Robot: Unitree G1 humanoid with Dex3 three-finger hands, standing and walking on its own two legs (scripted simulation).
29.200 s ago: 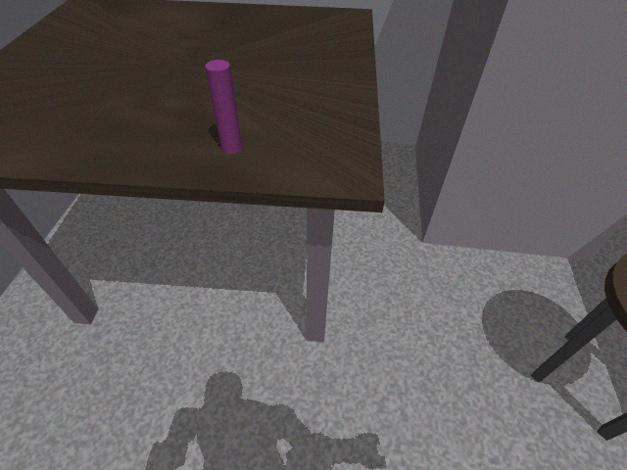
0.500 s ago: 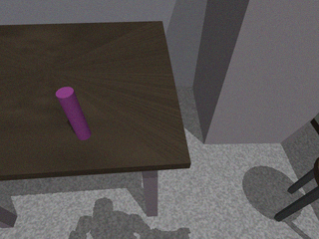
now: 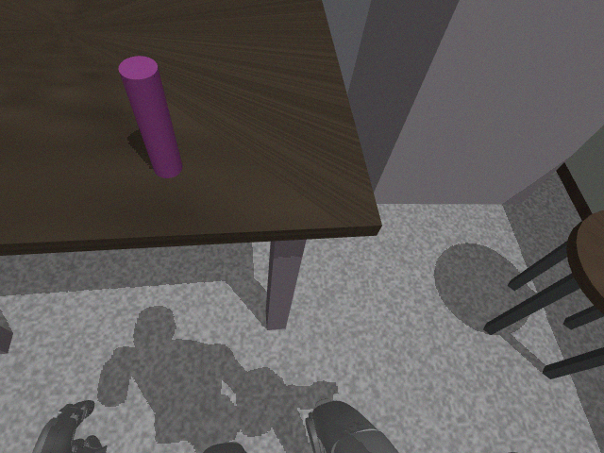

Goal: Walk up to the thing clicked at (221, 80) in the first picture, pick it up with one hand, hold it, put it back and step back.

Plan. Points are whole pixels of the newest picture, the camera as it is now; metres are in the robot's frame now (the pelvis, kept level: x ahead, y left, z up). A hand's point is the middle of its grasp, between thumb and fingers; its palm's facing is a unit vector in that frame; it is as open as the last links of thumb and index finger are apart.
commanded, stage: step back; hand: left
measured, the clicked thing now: (155, 124) +0.53 +0.19 +0.07
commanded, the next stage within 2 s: none
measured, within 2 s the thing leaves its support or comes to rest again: neither
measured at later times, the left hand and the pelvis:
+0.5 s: hand out of the picture +0.01 +0.23 -0.13, palm faces -0.06 -0.91 -0.40, open 7.4 cm; pelvis -0.11 -0.02 +0.00, yaw -3 degrees
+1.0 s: hand out of the picture -0.18 +0.26 -0.16, palm faces -0.06 -0.93 -0.37, open 7.4 cm; pelvis -0.27 -0.01 +0.00, yaw -4 degrees
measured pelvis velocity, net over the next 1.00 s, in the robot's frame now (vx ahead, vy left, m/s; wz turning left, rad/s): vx -0.27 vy -0.01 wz -0.07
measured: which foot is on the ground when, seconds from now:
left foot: down 0.00-0.32, up 0.34-0.64, down 0.66-1.00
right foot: up 0.00-0.28, down 0.30-0.68, up 0.70-1.00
